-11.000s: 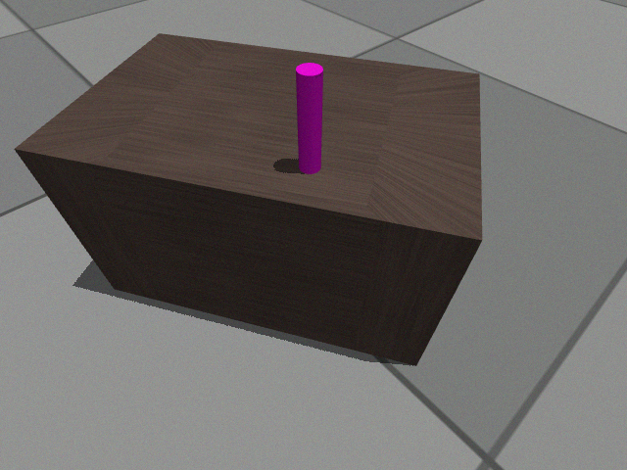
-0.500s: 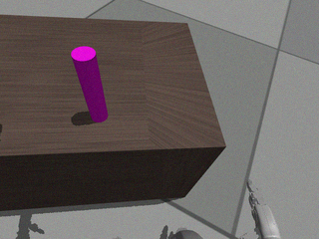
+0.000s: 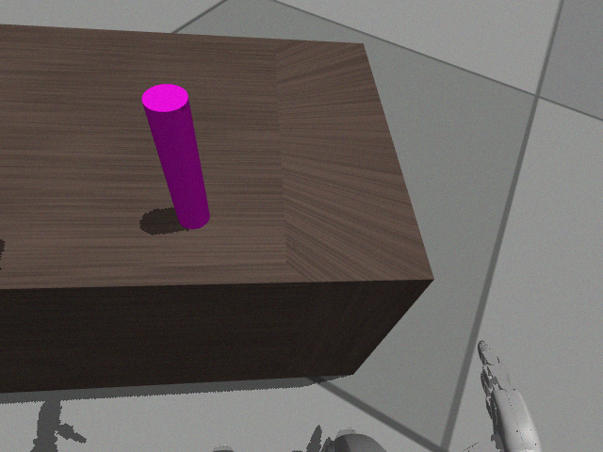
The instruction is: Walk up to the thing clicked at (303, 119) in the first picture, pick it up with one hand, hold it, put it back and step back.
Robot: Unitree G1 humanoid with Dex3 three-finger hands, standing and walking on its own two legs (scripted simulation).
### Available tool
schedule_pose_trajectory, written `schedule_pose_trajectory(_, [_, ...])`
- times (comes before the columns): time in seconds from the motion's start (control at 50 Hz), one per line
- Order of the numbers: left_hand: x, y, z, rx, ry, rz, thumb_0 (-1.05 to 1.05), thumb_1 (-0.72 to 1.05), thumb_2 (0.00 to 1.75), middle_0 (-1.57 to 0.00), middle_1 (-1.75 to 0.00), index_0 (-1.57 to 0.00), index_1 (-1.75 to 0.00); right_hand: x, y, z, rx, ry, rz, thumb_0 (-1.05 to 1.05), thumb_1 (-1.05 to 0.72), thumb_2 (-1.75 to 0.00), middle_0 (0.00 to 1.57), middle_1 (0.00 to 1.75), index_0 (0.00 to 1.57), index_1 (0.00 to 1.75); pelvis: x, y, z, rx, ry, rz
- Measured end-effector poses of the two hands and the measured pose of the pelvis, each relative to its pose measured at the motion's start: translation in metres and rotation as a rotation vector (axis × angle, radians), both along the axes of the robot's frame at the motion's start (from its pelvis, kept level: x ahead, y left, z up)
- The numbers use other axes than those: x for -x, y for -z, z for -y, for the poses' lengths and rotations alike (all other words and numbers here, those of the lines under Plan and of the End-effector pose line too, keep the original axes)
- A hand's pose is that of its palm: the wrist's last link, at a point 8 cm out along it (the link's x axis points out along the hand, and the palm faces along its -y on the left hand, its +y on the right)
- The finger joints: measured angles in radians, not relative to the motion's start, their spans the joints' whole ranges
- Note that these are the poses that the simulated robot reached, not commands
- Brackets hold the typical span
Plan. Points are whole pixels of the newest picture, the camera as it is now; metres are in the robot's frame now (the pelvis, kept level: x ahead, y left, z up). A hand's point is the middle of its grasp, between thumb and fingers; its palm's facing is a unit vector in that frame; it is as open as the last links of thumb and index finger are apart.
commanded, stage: go down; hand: left
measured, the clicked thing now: (182, 167) +0.51 +0.15 +0.05
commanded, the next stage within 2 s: approach in 0.10 s
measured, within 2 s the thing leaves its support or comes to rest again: neither
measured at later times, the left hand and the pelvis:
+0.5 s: hand (42, 240) +0.38 +0.30 +0.05, palm faces +0.01 -1.00 +0.07, open 17.6 cm; pelvis -0.01 +0.00 -0.01, yaw +0 degrees
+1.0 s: hand (159, 231) +0.44 +0.18 -0.01, palm faces +0.02 -1.00 +0.06, open 17.6 cm; pelvis -0.02 +0.00 -0.04, yaw -2 degrees
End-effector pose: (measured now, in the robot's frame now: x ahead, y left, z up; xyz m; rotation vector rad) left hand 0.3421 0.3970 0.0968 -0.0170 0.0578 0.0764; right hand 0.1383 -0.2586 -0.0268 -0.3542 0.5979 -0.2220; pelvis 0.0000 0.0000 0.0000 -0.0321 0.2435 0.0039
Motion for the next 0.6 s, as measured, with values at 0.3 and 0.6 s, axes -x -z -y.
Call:
schedule_pose_trajectory(0.3, [-0.008,-0.006,0.005,-0.002,0.014,-0.004,-0.01,-0.54,0.03,-0.05,-0.02,-0.04,-0.03,-0.001,-0.002,0.001,-0.007,0.001,0.028,-0.01,0.53,-0.05,0.06,0.05,0.06,0.05,0.001,0.001,-0.001,-0.001,0.006,-0.004])
schedule_pose_trajectory(0.6, [-0.035,0.077,0.078,0.088,0.087,-0.066,-0.01,-0.54,0.03,-0.05,-0.02,-0.05,-0.04,-0.01,-0.006,0.0,0.022,-0.052,0.055,-0.01,0.56,-0.04,0.06,0.05,0.07,0.05,0.01,0.016,0.003,0.0,0.004,-0.053])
